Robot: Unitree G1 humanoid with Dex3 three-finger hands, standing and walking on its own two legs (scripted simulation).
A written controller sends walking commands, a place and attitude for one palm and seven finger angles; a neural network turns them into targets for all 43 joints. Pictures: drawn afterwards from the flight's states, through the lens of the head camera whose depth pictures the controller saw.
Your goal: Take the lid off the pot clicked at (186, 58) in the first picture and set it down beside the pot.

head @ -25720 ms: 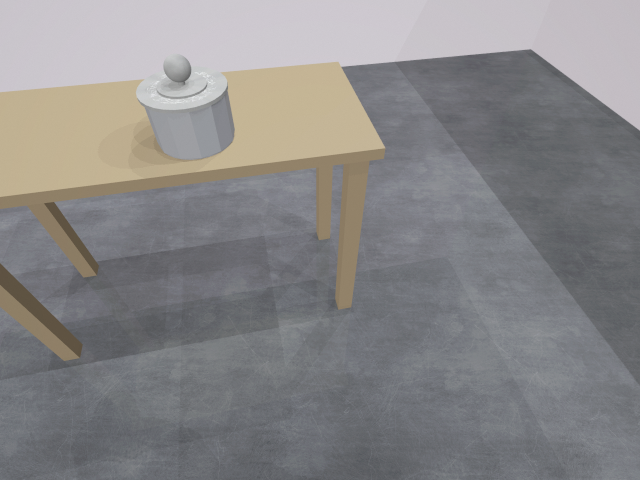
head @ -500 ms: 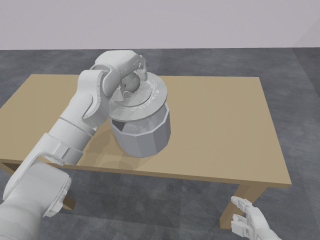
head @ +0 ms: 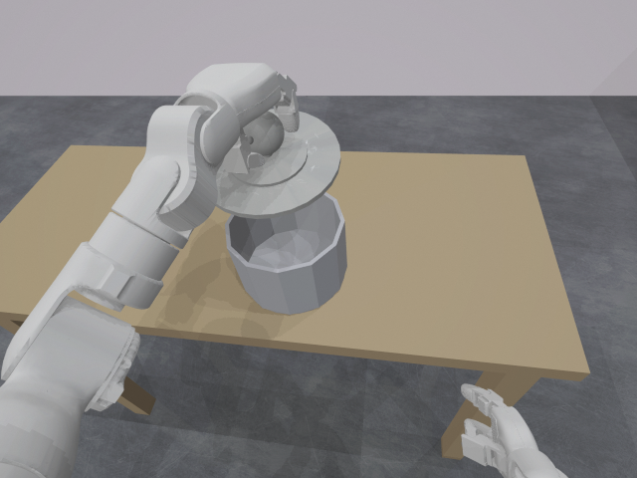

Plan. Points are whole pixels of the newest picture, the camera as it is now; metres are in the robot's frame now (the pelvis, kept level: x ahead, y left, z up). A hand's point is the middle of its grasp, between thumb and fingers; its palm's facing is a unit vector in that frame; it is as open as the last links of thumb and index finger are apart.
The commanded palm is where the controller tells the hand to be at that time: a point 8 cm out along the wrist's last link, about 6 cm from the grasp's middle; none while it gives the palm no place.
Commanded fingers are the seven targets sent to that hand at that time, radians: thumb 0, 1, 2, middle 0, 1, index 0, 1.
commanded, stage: lift the lid straight up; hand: left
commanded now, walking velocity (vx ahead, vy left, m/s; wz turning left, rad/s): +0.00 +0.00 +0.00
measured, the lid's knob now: (262, 133) +0.46 +0.09 +0.21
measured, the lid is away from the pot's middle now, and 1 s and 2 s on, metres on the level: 0.02 0.05 0.17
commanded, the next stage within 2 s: move the lid sideways beside the pot in 0.58 s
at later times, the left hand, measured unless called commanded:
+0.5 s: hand (250, 106) +0.42 +0.09 +0.26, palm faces -0.06 -0.03 -1.00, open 8.2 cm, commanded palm +0.39 +0.11 +0.34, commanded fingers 0.00 0.53 1.15 -0.86 -0.86 -0.85 -0.88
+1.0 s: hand (219, 110) +0.43 +0.13 +0.26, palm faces -0.10 -0.03 -0.99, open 8.2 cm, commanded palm +0.40 +0.15 +0.34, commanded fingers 0.00 0.53 1.15 -0.86 -0.86 -0.85 -0.88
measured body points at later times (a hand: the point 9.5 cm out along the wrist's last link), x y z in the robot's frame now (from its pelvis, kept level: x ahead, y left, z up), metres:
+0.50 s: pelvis -0.01 +0.00 +0.00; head +0.01 -0.04 +0.45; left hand +0.42 +0.09 +0.32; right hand +0.20 -0.21 -0.11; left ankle +0.02 +0.07 -0.74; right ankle +0.00 -0.12 -0.74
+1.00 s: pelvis +0.00 +0.00 +0.00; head +0.02 -0.04 +0.45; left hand +0.43 +0.13 +0.31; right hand +0.20 -0.23 -0.11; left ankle +0.02 +0.07 -0.74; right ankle +0.00 -0.12 -0.74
